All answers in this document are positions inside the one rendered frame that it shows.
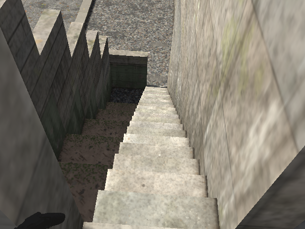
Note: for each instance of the robot left hand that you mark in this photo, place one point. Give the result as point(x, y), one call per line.
point(42, 221)

